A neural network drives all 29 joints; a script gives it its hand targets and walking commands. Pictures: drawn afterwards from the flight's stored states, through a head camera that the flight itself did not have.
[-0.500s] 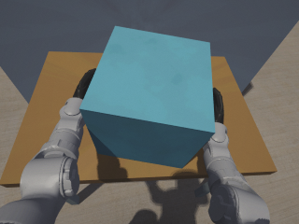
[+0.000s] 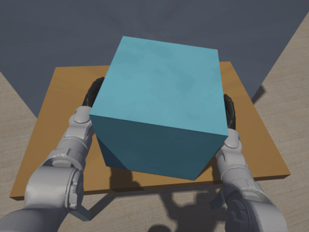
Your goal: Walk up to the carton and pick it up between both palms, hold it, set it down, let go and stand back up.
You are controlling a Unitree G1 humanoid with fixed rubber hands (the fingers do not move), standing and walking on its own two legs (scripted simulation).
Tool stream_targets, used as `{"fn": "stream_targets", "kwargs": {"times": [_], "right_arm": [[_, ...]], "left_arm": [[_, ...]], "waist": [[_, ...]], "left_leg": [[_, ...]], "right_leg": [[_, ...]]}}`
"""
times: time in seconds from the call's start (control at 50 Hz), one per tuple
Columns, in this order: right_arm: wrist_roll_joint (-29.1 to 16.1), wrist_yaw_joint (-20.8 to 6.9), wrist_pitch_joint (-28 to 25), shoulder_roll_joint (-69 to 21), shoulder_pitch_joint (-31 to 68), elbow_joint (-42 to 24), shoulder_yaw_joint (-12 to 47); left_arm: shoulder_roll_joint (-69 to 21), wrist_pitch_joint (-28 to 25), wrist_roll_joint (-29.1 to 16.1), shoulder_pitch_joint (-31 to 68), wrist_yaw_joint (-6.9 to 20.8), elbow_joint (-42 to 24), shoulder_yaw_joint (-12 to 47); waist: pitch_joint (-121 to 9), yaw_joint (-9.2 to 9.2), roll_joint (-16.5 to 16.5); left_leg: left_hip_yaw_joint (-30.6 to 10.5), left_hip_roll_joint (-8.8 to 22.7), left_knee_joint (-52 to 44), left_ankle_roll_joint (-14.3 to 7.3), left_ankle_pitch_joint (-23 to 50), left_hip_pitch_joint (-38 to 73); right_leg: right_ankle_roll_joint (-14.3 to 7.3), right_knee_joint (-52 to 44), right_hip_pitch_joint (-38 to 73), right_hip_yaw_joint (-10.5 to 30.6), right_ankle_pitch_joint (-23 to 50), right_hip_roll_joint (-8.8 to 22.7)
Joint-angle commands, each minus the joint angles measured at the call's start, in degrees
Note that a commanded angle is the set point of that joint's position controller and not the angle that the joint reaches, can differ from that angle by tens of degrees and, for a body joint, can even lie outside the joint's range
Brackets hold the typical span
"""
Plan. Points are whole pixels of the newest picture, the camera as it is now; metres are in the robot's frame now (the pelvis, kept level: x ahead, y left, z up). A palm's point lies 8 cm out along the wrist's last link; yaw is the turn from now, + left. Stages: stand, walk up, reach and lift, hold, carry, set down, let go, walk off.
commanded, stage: reach and lift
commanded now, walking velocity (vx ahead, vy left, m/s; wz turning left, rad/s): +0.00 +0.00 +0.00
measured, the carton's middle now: (159, 110) +0.44 +0.00 +0.03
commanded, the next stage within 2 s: none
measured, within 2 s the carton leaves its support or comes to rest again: neither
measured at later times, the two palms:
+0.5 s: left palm (81, 107) +0.38 +0.19 +0.11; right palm (230, 116) +0.37 -0.17 +0.11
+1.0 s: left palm (77, 104) +0.36 +0.19 +0.15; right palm (242, 107) +0.36 -0.18 +0.15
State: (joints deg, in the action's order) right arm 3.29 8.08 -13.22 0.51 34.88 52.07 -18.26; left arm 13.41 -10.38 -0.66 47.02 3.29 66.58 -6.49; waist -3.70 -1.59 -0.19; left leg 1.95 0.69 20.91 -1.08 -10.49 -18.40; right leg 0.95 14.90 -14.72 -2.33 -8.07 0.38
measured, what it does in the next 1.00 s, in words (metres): stands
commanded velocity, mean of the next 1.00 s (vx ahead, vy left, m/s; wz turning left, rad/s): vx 0.00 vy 0.00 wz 0.00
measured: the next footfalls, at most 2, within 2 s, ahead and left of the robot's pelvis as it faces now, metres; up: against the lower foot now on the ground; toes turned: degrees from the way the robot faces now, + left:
none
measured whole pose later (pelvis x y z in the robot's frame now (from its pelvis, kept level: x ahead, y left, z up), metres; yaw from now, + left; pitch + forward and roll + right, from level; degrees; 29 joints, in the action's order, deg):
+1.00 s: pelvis -0.03 -0.01 +0.00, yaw +1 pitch -2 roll +0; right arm -4.1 5.9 8.2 5.3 40.3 43.0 -11.7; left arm 8.7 19.7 4.9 40.1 2.3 35.4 -15.4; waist -1.3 -1.7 1.8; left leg 0.4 0.2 17.7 -0.3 -7.4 -8.0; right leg 0.1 16.0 -5.9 -2.7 -7.9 0.4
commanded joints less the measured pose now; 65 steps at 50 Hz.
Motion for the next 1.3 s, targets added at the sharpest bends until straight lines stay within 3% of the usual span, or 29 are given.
{"fn": "stream_targets", "kwargs": {"times": [0.0,0.14,0.16,0.22,0.24,0.3,0.32,0.34,0.36,0.38,0.4,0.42,0.44,0.46,0.48,0.5,0.52,0.54,0.68,0.78,0.8,0.82,0.84,0.86,0.92,1.06,1.14,1.26,1.28], "right_arm": [[-0.86,-8.39,0.45,-36.16,43.25,-16.56,30.52],[-3.52,-7.25,6.38,-34.68,42.09,-16.08,30.61],[-4.08,-7.29,6.58,-34.69,42.13,-17.30,31.21],[-3.89,-7.27,8.77,-33.78,40.31,-13.59,28.33],[-5.08,-7.54,8.64,-33.54,40.77,-15.42,29.31],[-5.20,-8.02,9.77,-32.29,42.96,-15.36,27.18],[-6.87,-8.43,9.49,-32.20,43.34,-17.81,29.40],[-5.45,-8.52,10.11,-31.80,43.94,-14.85,26.62],[-7.32,-8.83,9.72,-31.72,44.67,-19.43,29.13],[-5.43,-8.94,10.48,-31.22,45.60,-16.20,25.88],[-7.52,-9.40,9.77,-31.47,46.68,-21.48,28.86],[-5.56,-9.39,10.48,-31.09,47.62,-18.91,25.66],[-7.35,-9.63,10.05,-31.27,47.77,-22.39,28.55],[-6.62,-9.62,10.66,-30.90,48.29,-20.74,26.76],[-7.70,-9.82,10.40,-30.92,49.54,-24.76,28.58],[-6.13,-9.62,11.22,-31.04,50.07,-22.68,26.58],[-6.79,-9.87,11.29,-30.94,50.09,-24.11,27.72],[-5.87,-9.97,12.04,-30.82,51.14,-23.05,26.15],[-5.69,-9.94,14.96,-29.65,50.08,-19.60,24.63],[-8.76,-9.52,16.38,-29.64,50.18,-22.73,28.07],[-8.41,-9.36,16.68,-29.67,51.16,-22.78,27.50],[-9.34,-9.28,16.65,-30.08,51.50,-25.89,29.14],[-8.39,-9.16,17.23,-29.84,51.64,-24.04,27.79],[-9.06,-9.19,17.29,-29.91,50.48,-25.01,28.88],[-9.93,-8.74,17.93,-29.27,48.35,-25.21,29.21],[-12.25,-8.76,19.23,-27.62,46.89,-30.22,30.58],[-14.35,-9.20,20.46,-25.46,44.74,-30.63,31.36],[-17.28,-9.34,22.80,-22.57,43.39,-33.34,32.71],[-21.14,-9.95,22.83,-21.67,45.74,-38.68,36.88]], "left_arm": [[-38.54,-3.59,-2.41,37.98,5.21,-18.47,14.84],[-37.38,1.51,-3.40,38.15,5.80,-22.39,15.37],[-38.20,1.84,-3.62,38.11,5.77,-25.47,15.80],[-37.83,4.48,-2.20,38.84,6.19,-25.34,14.77],[-39.27,5.07,-2.61,38.10,5.79,-29.30,15.80],[-40.31,8.24,-1.89,38.81,5.60,-28.52,15.67],[-42.56,8.90,-2.38,37.16,4.89,-33.53,17.33],[-41.47,9.74,-1.71,39.47,5.17,-29.70,15.80],[-44.12,10.48,-2.83,37.60,4.53,-35.75,18.58],[-42.78,11.25,-2.00,40.59,4.78,-31.28,17.15],[-45.99,11.58,-3.58,38.79,3.88,-38.47,20.25],[-44.10,12.04,-3.22,41.85,4.16,-33.60,18.58],[-46.80,12.56,-4.21,39.82,3.40,-39.50,21.31],[-45.34,13.31,-3.75,41.59,3.50,-36.72,20.29],[-46.83,13.78,-4.69,40.71,3.15,-40.39,21.50],[-44.85,14.32,-3.88,42.38,3.62,-36.33,19.75],[-45.91,14.69,-3.96,40.84,3.31,-39.14,20.09],[-44.36,15.36,-3.39,41.98,3.77,-35.48,18.22],[-40.03,20.21,1.16,36.86,5.67,-32.20,10.36],[-39.83,24.21,2.30,33.32,5.94,-37.12,9.37],[-39.26,24.81,2.54,34.49,6.17,-36.39,8.99],[-40.14,25.22,1.59,33.62,6.02,-39.79,10.50],[-38.97,25.64,2.21,34.52,6.28,-37.31,9.10],[-39.61,26.07,2.06,33.34,6.05,-40.84,10.31],[-38.94,27.70,2.19,33.04,6.07,-44.34,11.68],[-42.16,30.06,-0.02,33.66,5.01,-53.46,18.87],[-42.44,32.79,0.41,31.01,4.28,-57.35,20.57],[-42.32,36.93,1.85,25.44,4.24,-60.21,20.36],[-43.79,37.16,-0.76,26.99,2.74,-72.53,25.46]], "waist": [[-38.77,1.61,-2.17],[-32.60,-0.68,0.10],[-34.63,-0.15,0.07],[-29.35,-2.00,-1.50],[-31.54,-0.91,-2.69],[-28.14,-1.58,-4.02],[-31.23,-0.11,-5.38],[-26.42,-1.66,-4.96],[-32.90,-0.73,-5.77],[-27.54,-2.48,-5.82],[-34.70,-0.98,-6.87],[-30.69,-2.74,-5.71],[-36.23,-1.53,-7.04],[-33.25,-2.56,-6.68],[-39.30,-1.66,-6.47],[-35.36,-2.82,-5.04],[-38.23,-1.61,-5.61],[-36.01,-1.85,-4.40],[-26.02,0.49,-0.58],[-25.49,1.76,1.72],[-24.49,1.28,2.03],[-28.44,1.36,2.46],[-24.72,0.75,3.22],[-26.89,0.96,2.86],[-24.62,-0.66,2.32],[-26.54,-3.83,-2.63],[-24.29,-4.11,-5.09],[-21.34,-3.72,-5.75],[-30.75,-3.16,-7.77]], "left_leg": [[-0.56,-0.65,2.74,3.89,32.48,12.26],[-1.39,-1.19,1.24,2.74,26.82,11.56],[-1.49,-1.01,1.02,2.91,28.06,12.61],[-1.79,-1.07,0.71,3.97,27.51,14.97],[-2.06,-0.76,1.27,4.62,30.42,17.06],[-2.03,-0.97,1.67,5.31,29.09,17.42],[-2.55,-0.53,2.41,6.07,33.48,20.02],[-2.24,-0.81,1.94,5.91,29.33,17.87],[-2.74,-0.50,2.56,6.47,33.40,21.70],[-2.64,-0.76,1.96,6.35,28.30,19.16],[-3.26,-0.22,2.96,6.99,33.32,22.90],[-2.86,-0.79,2.44,6.37,28.14,20.06],[-3.43,-0.35,3.10,6.93,31.66,22.97],[-3.14,-0.76,2.73,6.67,28.52,21.21],[-3.31,-0.78,2.91,6.55,30.21,23.30],[-2.87,-1.39,2.17,5.74,25.38,20.19],[-3.10,-1.18,1.75,5.64,25.71,20.76],[-2.51,-1.82,0.77,4.63,21.08,18.42],[-0.96,-2.62,-3.87,1.98,12.02,12.77],[-0.26,-3.08,-3.82,1.24,15.52,15.21],[-0.02,-3.39,-4.22,0.92,13.64,14.23],[-0.18,-3.44,-3.95,0.81,15.52,15.70],[0.08,-3.79,-4.57,0.32,12.47,13.92],[-0.09,-3.48,-4.55,0.58,14.02,15.80],[-0.20,-3.59,-3.52,1.39,17.09,18.45],[-1.96,-3.29,-1.64,3.93,20.63,23.50],[-2.70,-2.67,-1.27,4.97,22.56,25.51],[-3.30,-2.58,-1.28,5.55,23.87,25.87],[-4.30,-1.35,0.54,6.97,32.56,32.06]], "right_leg": [[-0.83,5.59,17.77,1.61,26.28,-1.45],[-0.30,4.54,17.96,2.33,22.87,-1.14],[-0.35,4.94,18.75,2.16,23.71,-1.44],[-0.49,3.43,15.76,1.56,19.51,-1.62],[-1.03,3.69,15.31,1.19,19.70,-2.11],[-1.37,1.90,11.26,0.89,13.44,-2.17],[-1.91,2.65,11.72,0.47,15.31,-2.91],[-1.54,1.36,8.86,0.62,10.87,-2.35],[-2.01,2.14,10.87,0.16,13.67,-3.15],[-1.68,0.82,7.02,0.11,8.16,-2.67],[-2.23,1.96,8.55,-0.41,11.31,-3.58],[-1.67,0.61,5.73,-0.18,6.82,-2.90],[-2.24,1.78,7.36,-0.40,10.52,-3.49],[-1.91,0.86,6.02,-0.22,8.06,-2.97],[-1.96,1.45,8.15,-0.39,10.31,-3.26],[-1.32,0.74,7.51,-0.04,8.33,-2.61],[-1.47,1.65,9.05,-0.29,9.59,-2.78],[-1.00,0.90,9.18,0.11,7.16,-2.12],[0.50,1.33,16.14,0.61,7.68,-0.91],[0.99,1.16,18.70,0.62,10.85,-1.81],[1.25,0.85,18.85,0.72,10.03,-1.57],[1.32,1.35,20.65,0.79,12.51,-1.73],[1.67,0.72,19.70,0.81,10.63,-1.43],[1.55,1.12,20.50,0.69,11.75,-1.73],[1.59,0.57,19.10,0.25,13.00,-2.18],[0.67,-0.23,14.92,-0.86,10.57,-2.95],[-0.06,-0.63,12.75,-1.37,9.25,-3.35],[-0.34,-0.91,12.84,-1.55,9.26,-3.72],[-0.53,1.00,13.05,-1.81,13.23,-4.80]]}}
